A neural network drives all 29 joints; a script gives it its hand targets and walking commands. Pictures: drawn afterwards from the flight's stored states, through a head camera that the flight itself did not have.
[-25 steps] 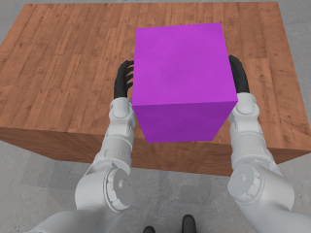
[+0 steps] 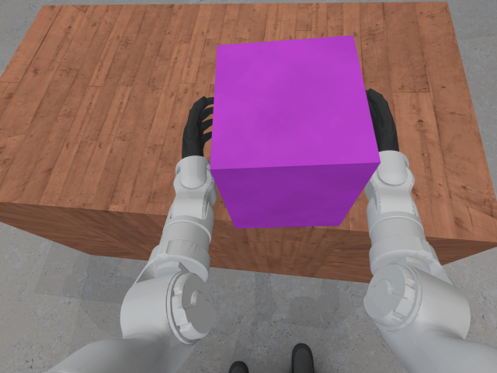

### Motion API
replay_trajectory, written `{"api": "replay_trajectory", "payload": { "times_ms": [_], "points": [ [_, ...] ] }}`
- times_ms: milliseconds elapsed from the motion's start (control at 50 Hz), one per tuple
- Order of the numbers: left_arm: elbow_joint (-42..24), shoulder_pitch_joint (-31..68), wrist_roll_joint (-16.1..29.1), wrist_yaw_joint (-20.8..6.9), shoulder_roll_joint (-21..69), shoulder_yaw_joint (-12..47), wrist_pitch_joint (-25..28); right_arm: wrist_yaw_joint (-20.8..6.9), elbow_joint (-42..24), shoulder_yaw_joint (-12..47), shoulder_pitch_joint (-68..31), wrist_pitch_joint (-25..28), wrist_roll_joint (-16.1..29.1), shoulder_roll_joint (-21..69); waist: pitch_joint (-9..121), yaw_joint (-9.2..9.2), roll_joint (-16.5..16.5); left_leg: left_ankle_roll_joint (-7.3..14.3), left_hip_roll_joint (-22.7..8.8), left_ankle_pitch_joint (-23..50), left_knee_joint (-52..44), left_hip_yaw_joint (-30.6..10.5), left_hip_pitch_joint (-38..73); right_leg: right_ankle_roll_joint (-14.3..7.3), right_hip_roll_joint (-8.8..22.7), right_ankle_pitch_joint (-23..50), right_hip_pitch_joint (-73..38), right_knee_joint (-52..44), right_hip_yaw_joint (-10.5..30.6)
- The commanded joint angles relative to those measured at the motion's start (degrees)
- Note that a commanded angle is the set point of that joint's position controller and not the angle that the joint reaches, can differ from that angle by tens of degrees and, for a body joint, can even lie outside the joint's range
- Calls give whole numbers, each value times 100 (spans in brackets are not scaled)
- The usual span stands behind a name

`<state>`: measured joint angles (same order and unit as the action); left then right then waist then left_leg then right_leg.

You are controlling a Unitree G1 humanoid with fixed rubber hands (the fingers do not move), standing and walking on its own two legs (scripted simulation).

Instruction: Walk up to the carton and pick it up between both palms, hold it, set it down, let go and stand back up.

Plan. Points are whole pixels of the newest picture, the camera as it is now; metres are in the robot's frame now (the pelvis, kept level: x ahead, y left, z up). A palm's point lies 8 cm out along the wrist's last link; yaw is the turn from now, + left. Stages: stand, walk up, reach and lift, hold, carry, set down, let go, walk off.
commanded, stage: reach and lift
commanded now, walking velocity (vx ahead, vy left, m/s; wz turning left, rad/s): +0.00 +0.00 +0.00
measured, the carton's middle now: (285, 146) +0.47 -0.05 +0.00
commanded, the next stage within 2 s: none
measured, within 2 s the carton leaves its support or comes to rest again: leaves its support in 1.40 s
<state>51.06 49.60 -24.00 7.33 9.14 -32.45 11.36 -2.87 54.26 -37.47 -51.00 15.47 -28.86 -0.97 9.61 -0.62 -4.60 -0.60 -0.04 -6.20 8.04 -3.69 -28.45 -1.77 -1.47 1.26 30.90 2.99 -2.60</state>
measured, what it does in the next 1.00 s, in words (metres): stands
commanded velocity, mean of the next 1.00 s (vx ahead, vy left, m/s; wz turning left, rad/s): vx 0.00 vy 0.00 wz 0.00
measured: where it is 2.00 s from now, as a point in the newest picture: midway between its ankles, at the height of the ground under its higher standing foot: outside the picture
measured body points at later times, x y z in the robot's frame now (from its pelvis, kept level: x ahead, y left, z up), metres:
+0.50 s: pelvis +0.00 +0.00 +0.00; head +0.14 -0.04 +0.43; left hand +0.46 +0.10 +0.03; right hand +0.46 -0.19 +0.02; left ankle -0.07 +0.13 -0.74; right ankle -0.01 -0.10 -0.74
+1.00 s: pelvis -0.03 +0.01 -0.01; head +0.12 +0.00 +0.42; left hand +0.44 +0.11 +0.03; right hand +0.44 -0.19 +0.03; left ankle -0.07 +0.13 -0.74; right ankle -0.01 -0.10 -0.74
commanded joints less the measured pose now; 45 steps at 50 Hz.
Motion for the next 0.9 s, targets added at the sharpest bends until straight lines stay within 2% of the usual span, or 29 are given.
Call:
{"api": "replay_trajectory", "payload": {
  "times_ms": [0, 220, 460, 540, 620, 680, 760, 880],
  "points": [
    [497, 2172, -257, -697, 2766, 1618, 106, -508, 541, 1554, -2504, 244, -399, 3109, 3386, 22, 697, 171, 54, 2098, 18, 88, -430, 351, 244, 4055, -4702, 1461, 110],
    [597, 2305, -255, -634, 2699, 1585, 214, -488, 632, 1480, -2582, 249, -391, 3038, 3545, -7, 574, -2, 27, 2211, 168, 95, 259, 344, 105, 3645, -3965, 1359, -34],
    [792, 2413, -171, -609, 2614, 1535, 310, -417, 781, 1580, -2662, 315, -370, 3036, 3500, -26, 667, 79, 40, 2092, 169, 116, -111, 358, 134, 3864, -4155, 1489, 38],
    [796, 2608, -191, -607, 2733, 1620, 502, -332, 802, 1625, -2787, 646, -447, 3100, 3728, -44, 770, 141, 61, 2252, 175, 172, -533, 338, 215, 4264, -4414, 1548, 124],
    [852, 2841, -207, -643, 2963, 1741, 751, -237, 868, 1750, -2901, 1118, -597, 3288, 4107, -47, 977, 346, 93, 2365, -28, 254, -1547, 328, 438, 5025, -5220, 1634, 338],
    [977, 2873, -195, -665, 3062, 1818, 844, -229, 1069, 1842, -2919, 1352, -608, 3322, 4312, -49, 1007, 389, 50, 2447, -163, 248, -1656, 321, 493, 5126, -5274, 1590, 381],
    [1085, 2856, -197, -654, 3142, 1937, 913, -257, 1369, 1906, -2959, 1556, -529, 3226, 4492, -59, 907, 265, -6, 2520, -179, 192, -1142, 315, 396, 4733, -4654, 1503, 292],
    [1068, 2929, -107, -502, 3112, 2186, 1027, -412, 1719, 1809, -3101, 1715, -364, 2670, 4774, -18, 502, -214, -110, 2863, 281, 131, 1012, 343, 16, 3133, -2006, 1133, -109]
  ]
}}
